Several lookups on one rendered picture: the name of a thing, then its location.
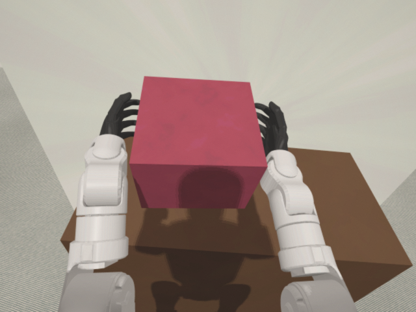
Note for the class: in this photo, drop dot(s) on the pedestal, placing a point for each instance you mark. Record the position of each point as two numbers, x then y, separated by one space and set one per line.
226 260

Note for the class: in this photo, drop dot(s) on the right robot forearm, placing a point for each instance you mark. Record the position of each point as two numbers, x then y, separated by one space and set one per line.
303 251

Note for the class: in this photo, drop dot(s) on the robot left upper arm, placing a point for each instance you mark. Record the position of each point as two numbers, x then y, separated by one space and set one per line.
99 292

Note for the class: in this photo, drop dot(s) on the robot right upper arm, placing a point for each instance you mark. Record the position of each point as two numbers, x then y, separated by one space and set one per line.
316 296

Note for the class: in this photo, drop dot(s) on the left robot forearm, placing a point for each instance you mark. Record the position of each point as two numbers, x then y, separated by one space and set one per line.
102 195

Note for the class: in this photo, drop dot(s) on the left robot hand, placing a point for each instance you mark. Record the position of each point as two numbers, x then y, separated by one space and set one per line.
113 123

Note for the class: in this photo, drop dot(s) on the carton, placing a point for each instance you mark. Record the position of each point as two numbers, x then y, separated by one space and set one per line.
197 144

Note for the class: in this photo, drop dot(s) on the right robot hand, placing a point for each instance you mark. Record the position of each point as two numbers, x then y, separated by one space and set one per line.
275 132

